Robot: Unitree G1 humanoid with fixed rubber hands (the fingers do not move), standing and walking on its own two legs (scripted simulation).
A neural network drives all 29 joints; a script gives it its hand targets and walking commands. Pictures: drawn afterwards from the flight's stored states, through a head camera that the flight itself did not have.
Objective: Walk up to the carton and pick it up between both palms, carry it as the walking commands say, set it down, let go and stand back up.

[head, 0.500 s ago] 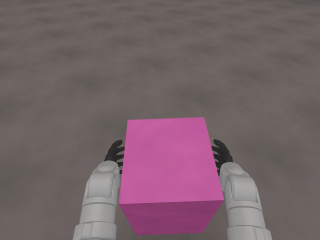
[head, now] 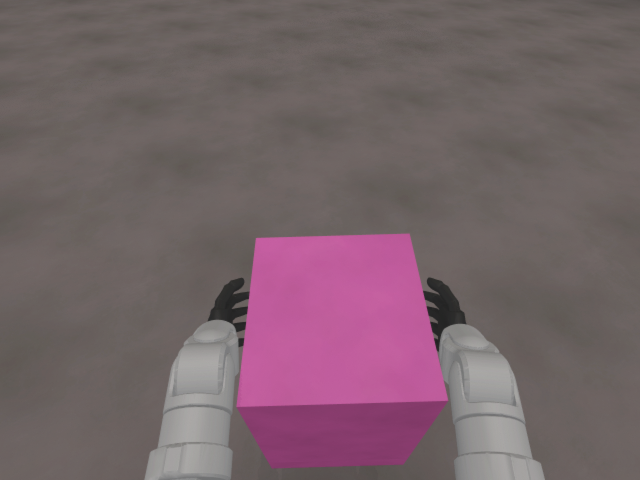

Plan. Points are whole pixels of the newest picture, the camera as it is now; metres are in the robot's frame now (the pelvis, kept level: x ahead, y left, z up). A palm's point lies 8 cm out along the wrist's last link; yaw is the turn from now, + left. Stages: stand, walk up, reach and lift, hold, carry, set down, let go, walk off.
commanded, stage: carry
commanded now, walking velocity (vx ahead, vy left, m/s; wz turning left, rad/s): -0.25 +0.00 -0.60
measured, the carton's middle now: (335, 360) +0.28 +0.00 -0.02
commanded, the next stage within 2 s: none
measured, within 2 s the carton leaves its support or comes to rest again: neither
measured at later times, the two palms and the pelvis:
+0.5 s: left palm (233, 402) +0.18 +0.11 +0.07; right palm (516, 448) +0.14 -0.17 +0.06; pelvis -0.09 -0.01 -0.02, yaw -7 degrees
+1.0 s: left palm out of the picture +0.02 +0.10 +0.06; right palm out of the picture -0.07 -0.18 +0.08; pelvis -0.25 +0.03 -0.01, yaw -20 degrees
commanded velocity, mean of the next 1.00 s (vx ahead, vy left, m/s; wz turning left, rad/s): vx -0.25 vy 0.00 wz -0.60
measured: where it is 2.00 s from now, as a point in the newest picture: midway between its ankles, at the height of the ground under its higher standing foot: outside the picture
